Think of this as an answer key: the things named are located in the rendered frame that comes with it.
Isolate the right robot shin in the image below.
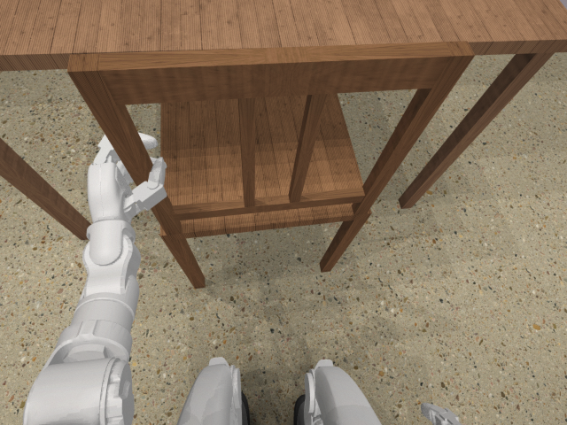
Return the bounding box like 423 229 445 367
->
304 359 333 425

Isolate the table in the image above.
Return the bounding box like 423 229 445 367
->
0 0 567 240

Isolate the chair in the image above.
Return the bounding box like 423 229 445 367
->
67 41 475 289

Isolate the robot left forearm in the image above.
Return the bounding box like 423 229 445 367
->
23 219 141 425

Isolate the robot left thigh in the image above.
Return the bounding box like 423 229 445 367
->
176 364 242 425

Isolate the robot left hand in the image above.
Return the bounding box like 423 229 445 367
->
88 133 167 226

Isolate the robot right hand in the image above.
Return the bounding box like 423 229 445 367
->
421 403 462 425

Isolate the robot left upper arm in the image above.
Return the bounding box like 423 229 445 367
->
27 357 135 425

